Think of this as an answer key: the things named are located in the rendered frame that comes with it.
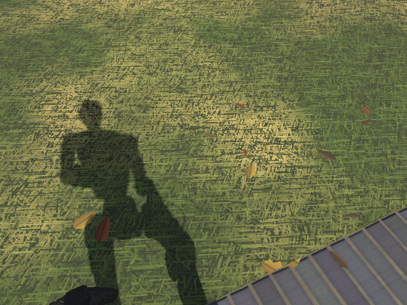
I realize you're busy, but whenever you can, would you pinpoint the robot left hand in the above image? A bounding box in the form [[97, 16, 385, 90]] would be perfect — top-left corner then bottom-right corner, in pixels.
[[49, 285, 118, 305]]

